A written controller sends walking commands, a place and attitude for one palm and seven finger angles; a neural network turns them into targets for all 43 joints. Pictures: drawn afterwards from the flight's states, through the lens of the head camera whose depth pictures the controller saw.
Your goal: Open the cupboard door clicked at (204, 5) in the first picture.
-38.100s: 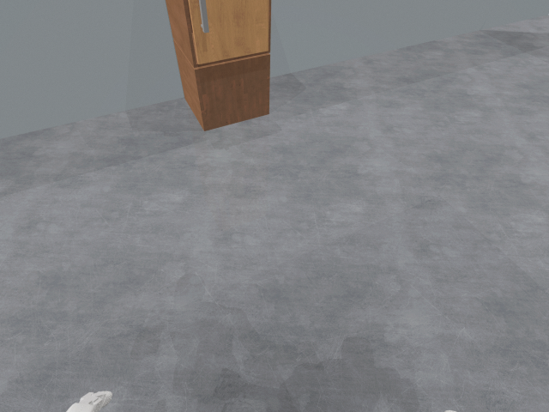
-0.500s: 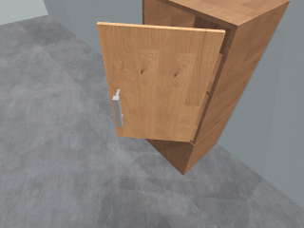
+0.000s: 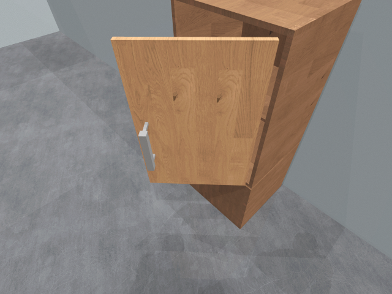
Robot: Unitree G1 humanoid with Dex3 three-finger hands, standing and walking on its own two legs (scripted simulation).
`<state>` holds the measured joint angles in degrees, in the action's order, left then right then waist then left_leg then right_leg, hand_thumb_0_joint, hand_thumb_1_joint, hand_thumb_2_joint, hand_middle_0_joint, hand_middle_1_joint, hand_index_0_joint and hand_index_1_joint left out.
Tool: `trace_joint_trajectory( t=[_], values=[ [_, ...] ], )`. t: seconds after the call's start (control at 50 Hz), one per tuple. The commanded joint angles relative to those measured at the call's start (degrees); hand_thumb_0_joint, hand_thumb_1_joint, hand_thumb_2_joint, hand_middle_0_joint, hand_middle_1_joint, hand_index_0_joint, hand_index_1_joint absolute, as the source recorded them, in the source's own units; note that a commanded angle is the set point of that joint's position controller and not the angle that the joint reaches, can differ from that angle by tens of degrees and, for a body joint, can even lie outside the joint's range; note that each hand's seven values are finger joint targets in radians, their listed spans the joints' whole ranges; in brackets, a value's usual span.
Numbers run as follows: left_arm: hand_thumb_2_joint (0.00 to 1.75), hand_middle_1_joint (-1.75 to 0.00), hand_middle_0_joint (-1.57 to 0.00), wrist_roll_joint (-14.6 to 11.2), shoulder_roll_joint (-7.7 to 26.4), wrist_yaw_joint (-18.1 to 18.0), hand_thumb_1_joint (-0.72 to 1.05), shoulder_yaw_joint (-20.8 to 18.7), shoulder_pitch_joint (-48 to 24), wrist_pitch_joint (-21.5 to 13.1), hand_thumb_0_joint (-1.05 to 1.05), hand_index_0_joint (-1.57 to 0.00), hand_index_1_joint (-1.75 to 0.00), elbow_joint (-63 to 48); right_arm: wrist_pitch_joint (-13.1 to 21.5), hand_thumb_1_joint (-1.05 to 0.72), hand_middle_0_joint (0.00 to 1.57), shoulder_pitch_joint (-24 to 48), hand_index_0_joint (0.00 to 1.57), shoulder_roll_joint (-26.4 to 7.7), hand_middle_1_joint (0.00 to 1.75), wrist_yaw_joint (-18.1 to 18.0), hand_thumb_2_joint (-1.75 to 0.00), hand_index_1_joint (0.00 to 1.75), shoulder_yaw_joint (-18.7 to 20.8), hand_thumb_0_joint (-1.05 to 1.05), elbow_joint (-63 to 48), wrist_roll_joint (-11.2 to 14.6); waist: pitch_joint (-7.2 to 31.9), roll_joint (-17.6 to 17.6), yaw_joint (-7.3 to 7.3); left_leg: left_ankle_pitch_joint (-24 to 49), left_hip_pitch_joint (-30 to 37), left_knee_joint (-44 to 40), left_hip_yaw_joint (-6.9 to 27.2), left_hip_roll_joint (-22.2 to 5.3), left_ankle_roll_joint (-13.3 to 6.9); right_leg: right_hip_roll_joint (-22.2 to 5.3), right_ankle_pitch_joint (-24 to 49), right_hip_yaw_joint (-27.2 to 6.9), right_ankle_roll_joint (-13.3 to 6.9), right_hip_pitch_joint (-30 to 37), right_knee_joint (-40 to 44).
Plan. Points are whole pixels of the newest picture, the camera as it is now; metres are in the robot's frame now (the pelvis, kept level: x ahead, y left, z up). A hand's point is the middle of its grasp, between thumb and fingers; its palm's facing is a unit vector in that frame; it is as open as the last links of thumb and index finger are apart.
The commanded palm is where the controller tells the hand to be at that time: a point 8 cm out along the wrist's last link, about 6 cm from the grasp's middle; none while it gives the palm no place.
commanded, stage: look again from close up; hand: left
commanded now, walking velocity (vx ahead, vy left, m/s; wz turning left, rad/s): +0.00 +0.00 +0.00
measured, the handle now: (148, 147) +0.57 +0.19 -0.09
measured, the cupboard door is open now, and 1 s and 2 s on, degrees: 44 44 44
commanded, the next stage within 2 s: raise the hand with hooked fingers in 0.04 s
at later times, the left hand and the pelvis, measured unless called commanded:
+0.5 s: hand (122, 271) +0.19 +0.17 -0.06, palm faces +0.03 -1.00 -0.02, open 8.3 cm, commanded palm +0.13 +0.24 -0.07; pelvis +0.01 -0.02 -0.07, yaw +1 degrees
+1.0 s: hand (99, 262) +0.20 +0.23 -0.08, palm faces +0.05 -1.00 -0.04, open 11.2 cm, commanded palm +0.18 +0.28 -0.07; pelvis -0.02 +0.00 -0.11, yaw +1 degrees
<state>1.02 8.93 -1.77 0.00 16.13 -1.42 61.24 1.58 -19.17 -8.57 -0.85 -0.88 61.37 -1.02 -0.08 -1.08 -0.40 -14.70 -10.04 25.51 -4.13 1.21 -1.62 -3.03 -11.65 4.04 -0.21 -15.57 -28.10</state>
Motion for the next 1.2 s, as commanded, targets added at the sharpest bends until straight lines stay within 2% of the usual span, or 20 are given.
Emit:
trace_joint_trajectory(
  t=[0.0, 0.1, 0.12, 0.14, 0.16, 0.18, 0.2, 0.22, 0.26, 0.3, 0.34, 0.4, 0.44, 0.56, 0.68, 0.82, 0.88, 0.94, 1.04, 1.18],
  values=[
    [0.9, -0.3, -0.2, -0.3, 6.5, -0.2, 0.9, -1.0, 2.8, -0.9, 0.0, -0.2, -0.3, -2.0, 1.1, -0.9, 0.2, -2.0, 0.2, -6.0, 0.3, -0.5, -0.9, 0.3, 1.2, 0.0, -1.6, 0.0, -4.2, 2.2, 0.75, 2.6, -6.2, -6.8, 6.6, -6.0, -0.6, -4.1, 0.7, -6.7, -2.5, 4.1, 5.8],
    [0.9, -0.3, -0.2, -0.4, 7.5, -0.2, 0.9, -1.3, 1.3, -0.9, 0.0, -0.2, -0.3, -2.1, 1.2, -0.9, 0.2, -0.6, 0.2, -6.8, 0.3, -0.6, -0.9, 0.3, 1.3, 0.0, -1.0, 0.1, -2.0, 1.0, 0.71, 6.7, -3.7, -6.3, 6.1, -6.7, -0.3, -4.1, 6.5, -6.4, -2.5, 6.2, 5.2],
    [0.9, -0.3, -0.2, -0.2, 7.5, -2.4, 0.9, -0.9, 6.7, -0.5, 0.0, -0.2, -0.3, 0.7, 0.8, -0.9, 0.2, 4.9, 0.2, -7.6, 0.3, -0.2, -0.9, 0.3, 1.8, 0.0, -4.3, 0.9, -3.2, 8.0, 3.06, 3.9, -6.4, 3.6, 3.1, -8.4, 1.4, -6.8, 20.5, -7.8, -1.3, 5.2, 4.3],
    [0.89, -0.32, -0.2, -11.2, 23.7, -1.4, 0.88, -13.6, -40.9, -14.0, 0.0, -0.2, -0.32, -84.6, 9.3, -0.9, 0.2, 6.4, 0.2, -17.1, 0.3, -2.4, -0.9, 0.3, 3.4, 0.0, -24.3, 3.5, 23.6, -4.4, -4.66, 8.3, 4.3, -3.3, 4.5, -0.9, 0.1, -0.6, 11.2, -5.0, -1.6, 9.8, 1.8],
    [0.88, -0.33, -0.2, -7.0, 19.0, -2.5, 0.85, -11.3, -10.4, -11.4, 0.0, -0.2, -0.33, -67.8, 14.4, -0.9, 0.2, 10.6, 0.2, -12.6, 0.3, -4.6, -0.9, 0.3, 1.7, 0.0, -21.9, 2.9, 19.0, -12.5, 1.67, 10.4, 4.6, -4.2, 2.4, -1.3, 0.3, 1.8, 2.9, -2.8, -3.4, 8.8, -0.2],
    [0.87, -0.34, -0.21, -9.2, 14.8, -4.7, 0.83, -9.8, -7.1, -9.1, 0.0, -0.21, -0.34, -61.4, 15.5, -0.9, 0.2, 10.7, 0.2, -13.3, 0.3, -4.9, -0.9, 0.3, 1.7, 0.0, -18.3, 3.5, 14.1, -13.4, 0.9, 4.8, 0.2, -2.9, 2.5, -1.5, 1.6, 1.3, -0.8, -1.3, -2.7, 6.1, 0.4],
    [0.86, -0.36, -0.21, -10.7, 1.3, -3.9, 0.81, -2.6, 6.9, -5.2, 0.0, -0.21, -0.36, -50.8, 15.7, -0.9, 0.2, 9.1, 0.2, -9.9, 0.3, -4.2, -0.9, 0.3, 1.9, 0.0, -17.4, 4.3, 5.2, -6.0, -0.63, 0.4, -3.7, -3.6, 3.9, -1.8, 1.5, 1.7, -2.5, 0.4, -1.6, 1.0, 1.0],
    [0.85, -0.37, -0.21, -12.5, 3.7, -2.8, 0.78, -4.4, -4.0, -7.9, 0.0, -0.21, -0.37, -58.0, 16.6, -0.9, 0.2, 10.3, 0.2, -12.7, 0.3, -3.5, -0.9, 0.3, 2.2, 0.0, -22.0, 3.9, -2.7, -2.9, -2.31, -3.2, -8.3, -2.0, 5.8, -1.4, 1.2, 1.2, -5.0, 0.6, -0.9, -3.5, 1.2],
    [0.83, -0.4, -0.21, -12.1, 4.9, 0.4, 0.74, -9.0, 2.4, -14.7, 0.0, -0.21, -0.4, -49.0, 17.6, -0.9, 0.2, 9.3, 0.2, -13.3, 0.3, -3.0, -0.9, 0.3, 4.5, 0.0, -23.8, 2.5, -4.8, 7.9, -1.55, -6.9, -15.9, 3.9, 5.6, -0.7, 1.2, 1.6, -13.2, 1.5, -0.6, -11.3, -1.3],
    [0.81, -0.43, -0.22, -13.7, 1.4, 5.7, 0.69, -10.1, 16.7, -21.8, 0.0, -0.22, -0.43, -41.5, 17.8, -0.9, 0.2, 10.0, 0.2, -12.3, 0.3, -1.4, -0.9, 0.3, 5.3, 0.0, -27.0, 2.0, -1.2, 15.3, 2.13, -4.7, -22.1, 11.0, 4.2, 0.1, 1.6, 1.9, -14.0, 1.4, -0.9, -14.4, -7.2],
    [0.79, -0.47, -0.22, -15.6, 0.4, 12.4, 0.64, -10.8, 23.9, -30.2, 0.0, -0.22, -0.47, -44.0, 18.2, -0.9, 0.2, 11.7, 0.2, -12.0, 0.3, 0.4, -0.9, 0.3, 6.7, 0.0, -30.3, 1.4, 5.8, 17.0, 4.64, -1.0, -27.7, 17.5, 2.8, 0.7, 2.2, 2.0, -6.7, 0.4, -1.1, -13.7, -14.7],
    [0.76, -0.51, -0.22, -16.7, 4.5, 22.5, 0.57, -13.6, 21.6, -40.0, 0.0, -0.22, -0.51, -44.3, 18.2, -0.9, 0.2, 13.1, 0.2, -12.7, 0.3, 2.2, -0.9, 0.3, 7.3, 0.0, -33.5, 1.7, 11.4, 6.9, 4.22, 2.7, -33.1, 26.5, 2.1, 1.7, 2.8, 0.8, 4.8, -3.1, -1.7, -15.9, -23.5],
    [0.74, -0.54, -0.23, -17.5, 8.6, 26.5, 0.53, -17.5, 17.4, -42.6, 0.0, -0.23, -0.54, -46.5, 18.2, -0.9, 0.2, 13.5, 0.2, -12.6, 0.3, 2.0, -0.9, 0.3, 7.5, 0.0, -35.1, 2.2, 15.9, 4.9, 3.78, 1.8, -38.4, 32.2, 1.8, 1.8, 2.3, 0.0, 6.2, -6.7, -1.2, -17.8, -27.1],
    [0.68, -0.63, -0.24, -22.5, 13.1, 26.5, 0.39, -20.8, 2.0, -43.8, 0.0, -0.24, -0.63, -73.5, 17.5, -0.9, 0.2, 11.4, 0.2, -11.7, 0.3, -0.2, -0.9, 0.3, 7.4, 0.0, -37.8, 1.7, 27.6, -7.8, 1.36, 3.9, -37.6, 40.1, 3.9, -0.3, 0.7, 1.3, 4.3, -8.6, -1.4, -21.9, -32.4],
    [0.62, -0.72, -0.25, -21.0, 11.5, 29.7, 0.25, -14.5, -1.7, -36.1, 0.0, -0.25, -0.72, -71.2, 17.1, -0.9, 0.2, 10.0, 0.2, -13.6, 0.3, -2.0, -0.9, 0.3, 6.0, 0.0, -34.9, 2.0, 22.4, -4.6, -3.18, 1.9, -41.0, 43.1, 6.2, -1.9, -0.6, 3.1, -2.5, -5.0, -1.9, -31.0, -33.7],
    [0.55, -0.82, -0.26, -24.2, 15.8, 30.2, 0.08, -24.7, 9.0, -19.0, 0.0, -0.26, -0.82, -66.6, 14.0, -0.9, 0.2, 13.0, 0.2, -12.4, 0.3, -1.9, -0.9, 0.3, 6.3, 0.0, -39.8, 4.0, 31.6, 1.8, 3.83, 4.2, -41.6, 37.2, 6.5, -0.4, 0.5, 2.0, -0.2, -2.6, -0.5, -20.7, -32.8],
    [0.52, -0.87, -0.26, -24.7, 15.6, 25.2, 0.01, -26.8, 7.2, -20.5, 0.0, -0.26, -0.87, -67.6, 14.0, -0.9, 0.2, 13.2, 0.2, -10.8, 0.3, -2.0, -0.9, 0.3, 5.9, 0.0, -39.7, 3.4, 27.9, 3.6, 4.37, 2.3, -43.6, 36.6, 6.8, -0.6, 0.9, 2.4, -4.0, -2.1, -0.9, -22.5, -32.9],
    [0.49, -0.92, -0.27, -22.4, 14.3, 22.1, -0.06, -23.9, 3.7, -25.4, 0.0, -0.27, -0.92, -68.6, 14.5, -0.9, 0.2, 11.1, 0.2, -11.1, 0.3, -1.8, -0.9, 0.3, 5.5, 0.0, -38.6, 2.8, 25.3, 0.6, 2.53, -1.3, -43.4, 36.2, 6.7, -0.8, 0.8, 2.5, -9.8, -1.4, -0.9, -28.5, -33.3],
    [0.44, -0.99, -0.28, -20.3, 14.7, 25.0, -0.17, -19.0, -2.6, -29.7, 0.0, -0.28, -0.99, -63.9, 15.4, -0.9, 0.2, 8.3, 0.2, -14.1, 0.3, -2.3, -0.9, 0.3, 5.0, 0.0, -37.5, 3.1, 20.8, -0.6, -1.15, -10.1, -44.5, 36.3, 7.2, -0.7, 0.5, 2.6, -18.1, -1.3, -1.2, -36.1, -32.7],
    [0.37, -1.1, -0.29, -23.0, 23.1, 27.9, -0.34, -26.3, -5.8, -27.8, 0.0, -0.29, -1.1, -66.2, 15.6, -0.9, 0.2, 7.2, 0.2, -15.7, 0.3, -3.1, -0.9, 0.3, 4.8, 0.0, -38.8, 3.5, 25.5, -6.5, 1.57, -6.2, -39.6, 33.7, 8.2, -0.7, 1.1, 3.1, -14.2, -0.3, -2.0, -32.8, -33.5]
  ],
)
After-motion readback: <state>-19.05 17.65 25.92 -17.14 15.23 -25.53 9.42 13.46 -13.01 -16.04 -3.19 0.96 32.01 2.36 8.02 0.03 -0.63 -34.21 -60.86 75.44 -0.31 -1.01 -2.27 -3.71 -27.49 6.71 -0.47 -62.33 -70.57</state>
